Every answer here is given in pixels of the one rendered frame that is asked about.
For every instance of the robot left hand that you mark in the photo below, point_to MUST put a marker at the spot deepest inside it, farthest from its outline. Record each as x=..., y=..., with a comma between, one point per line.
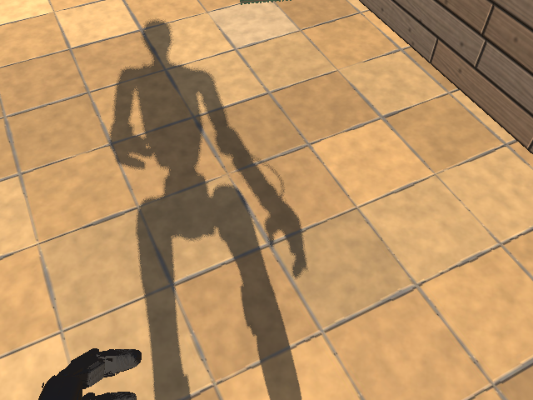
x=88, y=369

